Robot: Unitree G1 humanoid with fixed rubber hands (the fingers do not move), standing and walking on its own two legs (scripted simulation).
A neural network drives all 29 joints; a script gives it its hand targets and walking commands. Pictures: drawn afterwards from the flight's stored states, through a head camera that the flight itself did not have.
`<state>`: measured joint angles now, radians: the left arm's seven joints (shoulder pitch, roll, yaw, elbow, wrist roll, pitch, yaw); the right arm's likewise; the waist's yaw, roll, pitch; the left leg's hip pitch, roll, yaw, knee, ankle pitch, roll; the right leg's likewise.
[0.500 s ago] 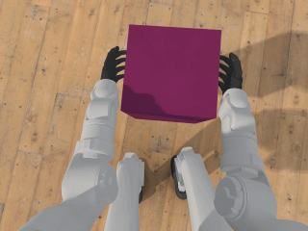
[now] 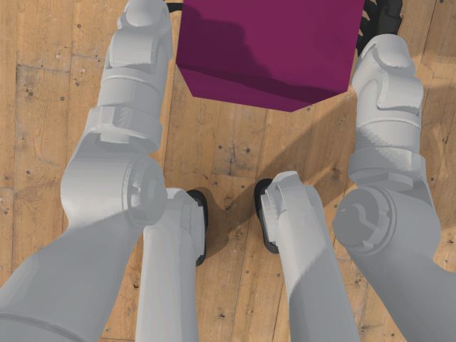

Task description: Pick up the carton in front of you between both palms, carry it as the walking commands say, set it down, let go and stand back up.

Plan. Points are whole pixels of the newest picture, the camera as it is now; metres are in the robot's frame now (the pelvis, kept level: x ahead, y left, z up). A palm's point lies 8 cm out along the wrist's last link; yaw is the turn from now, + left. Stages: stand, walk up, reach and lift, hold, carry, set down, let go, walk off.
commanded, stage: set down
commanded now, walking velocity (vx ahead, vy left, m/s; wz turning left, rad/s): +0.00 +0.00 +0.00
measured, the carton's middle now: (259, 31) +0.55 -0.08 -0.21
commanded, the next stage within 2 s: none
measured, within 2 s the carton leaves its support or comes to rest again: rests again in 1.44 s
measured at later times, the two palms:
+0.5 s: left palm (174, 9) +0.60 +0.05 -0.23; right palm (350, 40) +0.53 -0.24 -0.22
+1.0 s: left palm (171, 18) +0.59 +0.06 -0.24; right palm (345, 56) +0.50 -0.24 -0.24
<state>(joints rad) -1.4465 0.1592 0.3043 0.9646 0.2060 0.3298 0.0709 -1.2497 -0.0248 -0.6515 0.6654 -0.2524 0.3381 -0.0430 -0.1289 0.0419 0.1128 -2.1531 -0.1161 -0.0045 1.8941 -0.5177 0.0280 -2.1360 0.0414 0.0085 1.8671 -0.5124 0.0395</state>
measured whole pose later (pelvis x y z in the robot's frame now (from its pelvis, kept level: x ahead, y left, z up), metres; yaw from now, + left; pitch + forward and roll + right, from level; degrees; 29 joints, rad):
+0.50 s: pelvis +0.01 -0.02 -0.07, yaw +0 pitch +40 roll -1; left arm -1.59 0.32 0.03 1.08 -0.02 0.24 0.09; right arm -1.34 -0.11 -0.47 0.74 0.02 0.26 -0.16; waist -0.14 -0.01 0.31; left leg -2.24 -0.10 -0.02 2.17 -0.63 -0.02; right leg -2.25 0.07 -0.04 2.15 -0.60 -0.01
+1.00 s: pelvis +0.00 +0.01 -0.08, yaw -1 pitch +35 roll -5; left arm -1.66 0.30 0.11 1.19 0.05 0.23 0.05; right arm -1.38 -0.15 -0.59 0.82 -0.12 0.26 0.02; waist -0.14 0.04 0.42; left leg -2.23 -0.11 0.02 2.24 -0.61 0.06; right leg -2.19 0.05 -0.01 2.18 -0.61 0.07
